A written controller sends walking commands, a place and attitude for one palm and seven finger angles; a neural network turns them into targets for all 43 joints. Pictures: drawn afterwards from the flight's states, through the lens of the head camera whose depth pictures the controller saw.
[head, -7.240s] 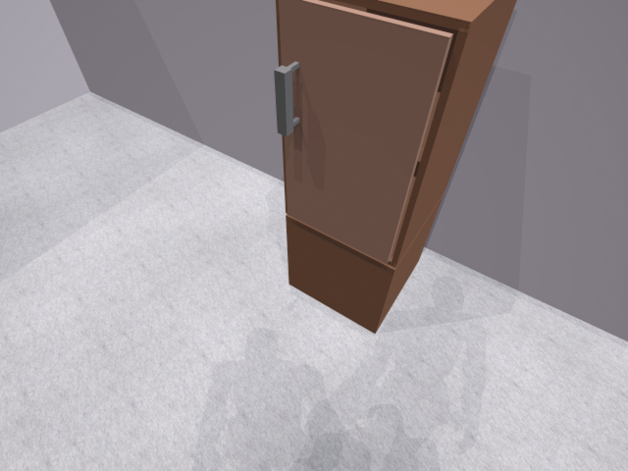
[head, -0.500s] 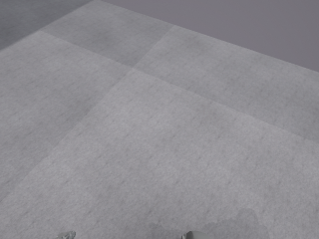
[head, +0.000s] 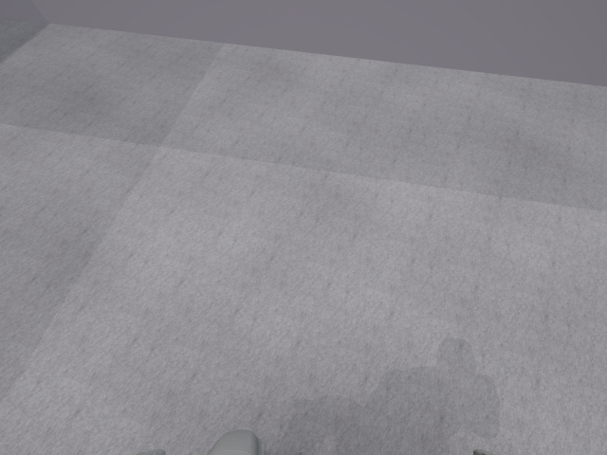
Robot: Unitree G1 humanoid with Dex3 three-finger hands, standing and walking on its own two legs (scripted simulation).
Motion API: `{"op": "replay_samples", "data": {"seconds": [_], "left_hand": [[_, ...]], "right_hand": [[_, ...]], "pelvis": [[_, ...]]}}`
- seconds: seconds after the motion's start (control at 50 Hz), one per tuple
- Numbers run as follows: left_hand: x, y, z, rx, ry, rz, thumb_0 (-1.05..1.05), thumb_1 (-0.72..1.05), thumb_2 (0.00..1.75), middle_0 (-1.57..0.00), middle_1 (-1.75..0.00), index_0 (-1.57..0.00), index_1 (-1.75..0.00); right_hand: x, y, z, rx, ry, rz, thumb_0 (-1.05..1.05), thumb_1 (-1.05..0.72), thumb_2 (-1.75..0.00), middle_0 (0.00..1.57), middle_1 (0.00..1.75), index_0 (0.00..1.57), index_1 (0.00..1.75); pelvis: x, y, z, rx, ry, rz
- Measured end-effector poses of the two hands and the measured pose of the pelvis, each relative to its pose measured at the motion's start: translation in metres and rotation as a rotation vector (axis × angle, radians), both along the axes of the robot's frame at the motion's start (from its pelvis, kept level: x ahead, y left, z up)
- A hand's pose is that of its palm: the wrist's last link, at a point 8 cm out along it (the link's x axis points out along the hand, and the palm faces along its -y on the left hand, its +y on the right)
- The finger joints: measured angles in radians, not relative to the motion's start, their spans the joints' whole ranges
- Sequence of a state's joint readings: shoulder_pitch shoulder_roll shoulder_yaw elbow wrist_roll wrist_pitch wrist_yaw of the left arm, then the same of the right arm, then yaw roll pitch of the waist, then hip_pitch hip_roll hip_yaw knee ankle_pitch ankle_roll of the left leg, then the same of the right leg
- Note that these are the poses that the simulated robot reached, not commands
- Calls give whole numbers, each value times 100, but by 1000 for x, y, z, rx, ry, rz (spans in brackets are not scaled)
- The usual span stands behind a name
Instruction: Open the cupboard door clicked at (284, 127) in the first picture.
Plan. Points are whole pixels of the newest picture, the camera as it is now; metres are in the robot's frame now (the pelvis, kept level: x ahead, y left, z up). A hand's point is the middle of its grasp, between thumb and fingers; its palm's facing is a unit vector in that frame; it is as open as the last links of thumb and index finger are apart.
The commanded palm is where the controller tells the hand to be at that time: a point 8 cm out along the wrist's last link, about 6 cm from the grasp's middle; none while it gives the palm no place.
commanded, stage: turn to face it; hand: left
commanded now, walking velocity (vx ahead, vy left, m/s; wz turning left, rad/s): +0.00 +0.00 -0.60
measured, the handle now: out of the picture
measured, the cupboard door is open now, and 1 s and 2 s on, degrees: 0 0 0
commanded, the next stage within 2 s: none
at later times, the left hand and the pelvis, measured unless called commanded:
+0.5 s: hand (190, 413) +0.19 +0.19 -0.16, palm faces -0.31 -0.92 -0.22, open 7.4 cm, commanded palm none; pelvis +0.01 +0.02 +0.00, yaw -20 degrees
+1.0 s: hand (229, 407) +0.20 +0.14 -0.18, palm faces -0.53 -0.83 -0.19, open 7.4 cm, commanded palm none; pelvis +0.04 +0.01 -0.01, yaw -36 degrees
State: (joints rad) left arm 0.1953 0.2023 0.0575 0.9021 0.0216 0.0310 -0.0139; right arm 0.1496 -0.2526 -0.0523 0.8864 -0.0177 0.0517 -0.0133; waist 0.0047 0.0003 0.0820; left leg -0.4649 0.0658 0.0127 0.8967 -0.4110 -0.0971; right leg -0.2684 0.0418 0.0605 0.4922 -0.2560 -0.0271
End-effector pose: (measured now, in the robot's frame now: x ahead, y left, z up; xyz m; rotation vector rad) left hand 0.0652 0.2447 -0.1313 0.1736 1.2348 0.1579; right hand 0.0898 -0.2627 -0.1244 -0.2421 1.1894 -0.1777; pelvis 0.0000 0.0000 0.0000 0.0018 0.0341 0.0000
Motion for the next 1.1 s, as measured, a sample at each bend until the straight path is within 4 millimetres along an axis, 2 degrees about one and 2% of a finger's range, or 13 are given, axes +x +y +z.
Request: {"op": "replay_samples", "data": {"seconds": [0.08, 0.14, 0.24, 0.34, 0.44, 0.56, 0.6, 0.64, 0.78, 0.9, 1.02, 1.1], "left_hand": [[6, 16, -14, -19, 24, -19, 1, 90, 90, -20, -30, -21, -30], [16, 31, -26, -30, 38, -39, 1, 90, 90, -20, -30, -20, -30], [42, 45, -18, -29, 40, -115, 1, 91, 90, -20, -30, -20, -30], [74, 44, -6, -19, 15, -189, 1, 91, 90, -19, -30, -20, -30], [109, 20, 0, -7, -14, -291, 1, 91, 90, -19, -30, -20, -30], [148, -36, 4, 15, -94, -435, 1, 91, 90, -19, -30, -20, -30], [154, -54, 5, 25, -126, -471, 1, 91, 90, -19, -30, -20, -30], [153, -66, 10, 28, -127, -495, 1, 91, 90, -19, -30, -20, -30], [143, -84, 12, 20, -56, -546, 1, 90, 90, -20, -30, -20, -30], [144, -81, 1, -8, -10, -571, 1, 90, 90, -20, -30, -21, -30], [163, -60, -22, -21, 43, -598, 1, 90, 90, -20, -30, -21, -30], [185, -54, -24, -16, 60, -645, 1, 90, 90, -20, -30, -20, -30]], "right_hand": [[10, 17, 6, -22, -52, -22, 0, -91, -90, 20, 30, 20, 30], [9, 31, 10, -41, -86, -36, 0, -91, -90, 20, 30, 20, 30], [-15, 47, 21, -42, -69, -90, 0, -91, -90, 21, 30, 20, 30], [-49, 51, 20, -25, -20, -179, 0, -90, -90, 21, 30, 20, 30], [-94, 45, 10, 2, 39, -296, 0, -90, -90, 21, 30, 20, 30], [-152, 22, -20, 46, 103, -438, 0, -90, -90, 21, 30, 20, 30], [-166, 13, -31, 54, 127, -475, 0, -90, -90, 21, 30, 20, 30], [-173, 6, -32, 54, 142, -503, 1, -91, -90, 21, 30, 20, 30], [-158, -8, -11, 42, 60, -544, 1, -91, -90, 20, 29, 20, 30], [-136, -9, 0, 7, 3, -563, 0, -91, -90, 20, 30, 20, 30], [-110, 4, 9, -58, -73, -595, 0, -91, -90, 20, 30, 20, 30], [-112, 26, 18, -70, -71, -618, 0, -91, -90, 21, 30, 20, 30]], "pelvis": [[5, 17, -5, -11, 2, -48], [8, 29, -10, -13, -5, -91], [12, 38, 0, -41, -14, -166], [14, 41, 6, -57, -12, -229], [14, 33, 4, -51, -14, -299], [12, 7, -11, -16, -21, -381], [10, 1, -17, -18, -22, -407], [9, -3, -14, -16, -23, -422], [10, -11, 1, 6, -13, -499], [21, -4, 1, -3, -4, -558], [41, 15, -9, -18, 7, -633], [49, 24, -5, -31, -4, -700]]}}
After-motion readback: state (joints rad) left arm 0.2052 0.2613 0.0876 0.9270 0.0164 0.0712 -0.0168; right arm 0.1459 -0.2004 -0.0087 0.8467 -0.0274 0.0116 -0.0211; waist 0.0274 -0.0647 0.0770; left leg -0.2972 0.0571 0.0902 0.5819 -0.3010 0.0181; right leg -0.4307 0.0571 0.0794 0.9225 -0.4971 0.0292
